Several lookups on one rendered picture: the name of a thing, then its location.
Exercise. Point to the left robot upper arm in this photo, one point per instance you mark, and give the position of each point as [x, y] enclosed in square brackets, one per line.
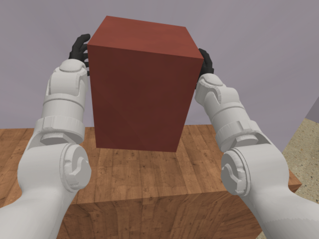
[49, 176]

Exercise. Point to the right robot hand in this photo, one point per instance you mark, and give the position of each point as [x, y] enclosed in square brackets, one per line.
[207, 64]

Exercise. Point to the left robot hand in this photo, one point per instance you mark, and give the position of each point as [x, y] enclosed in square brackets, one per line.
[79, 48]

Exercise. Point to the robot right forearm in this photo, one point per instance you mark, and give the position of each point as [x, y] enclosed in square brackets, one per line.
[231, 123]

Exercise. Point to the carton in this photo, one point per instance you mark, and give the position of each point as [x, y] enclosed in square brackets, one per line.
[143, 76]

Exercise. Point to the pedestal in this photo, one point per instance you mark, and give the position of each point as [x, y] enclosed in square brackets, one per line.
[138, 194]

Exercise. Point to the right robot upper arm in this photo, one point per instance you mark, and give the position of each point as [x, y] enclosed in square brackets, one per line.
[258, 174]

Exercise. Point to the robot left forearm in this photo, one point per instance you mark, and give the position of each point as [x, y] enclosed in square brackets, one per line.
[63, 107]

